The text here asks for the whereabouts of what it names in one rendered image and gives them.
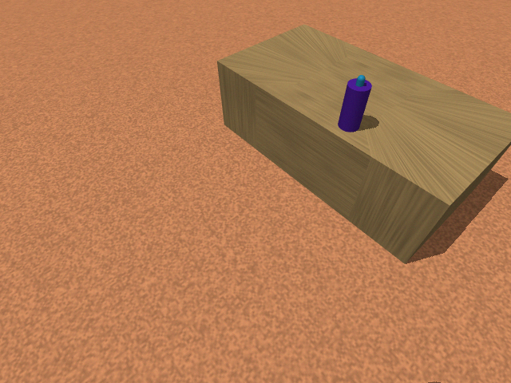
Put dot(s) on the bottle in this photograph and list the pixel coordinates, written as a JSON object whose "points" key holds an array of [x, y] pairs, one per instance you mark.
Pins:
{"points": [[354, 104]]}

